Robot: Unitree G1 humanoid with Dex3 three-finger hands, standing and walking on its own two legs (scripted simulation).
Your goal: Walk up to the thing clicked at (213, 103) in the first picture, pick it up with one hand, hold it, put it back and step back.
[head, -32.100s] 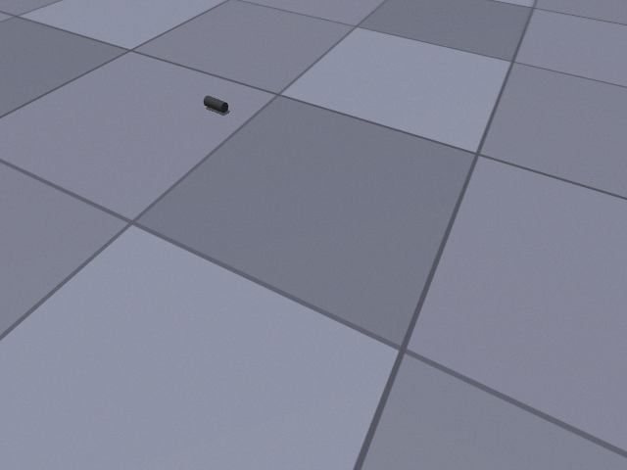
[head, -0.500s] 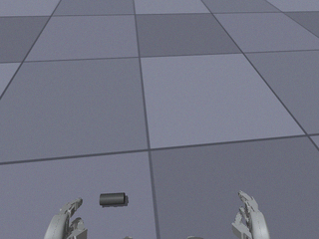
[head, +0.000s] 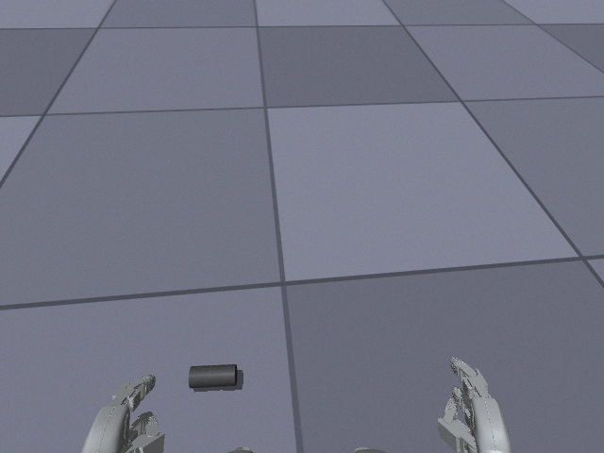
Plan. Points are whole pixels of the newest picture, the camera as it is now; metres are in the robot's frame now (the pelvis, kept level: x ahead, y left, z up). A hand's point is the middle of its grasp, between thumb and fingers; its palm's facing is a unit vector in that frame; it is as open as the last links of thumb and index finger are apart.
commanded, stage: home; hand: left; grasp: from above
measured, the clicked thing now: (213, 376) +0.46 +0.24 -0.68
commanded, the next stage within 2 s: stand in 0.68 s
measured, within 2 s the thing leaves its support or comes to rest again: neither
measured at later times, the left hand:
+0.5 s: hand (162, 441) +0.16 +0.18 -0.04, palm faces +0.05 -0.98 -0.20, open 7.4 cm
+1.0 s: hand out of the picture +0.13 +0.22 -0.10, palm faces +0.03 -0.94 -0.33, open 7.4 cm
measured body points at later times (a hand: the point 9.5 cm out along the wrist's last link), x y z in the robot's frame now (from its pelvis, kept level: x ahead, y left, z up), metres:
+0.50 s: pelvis +0.00 +0.00 +0.00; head +0.01 +0.01 +0.45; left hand +0.16 +0.23 -0.03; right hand +0.16 -0.24 -0.06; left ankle +0.01 +0.12 -0.68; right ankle +0.01 -0.14 -0.68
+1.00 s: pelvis -0.01 -0.01 +0.02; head +0.01 +0.00 +0.47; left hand +0.13 +0.27 -0.07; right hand +0.12 -0.28 -0.09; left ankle +0.01 +0.12 -0.68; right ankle +0.01 -0.14 -0.68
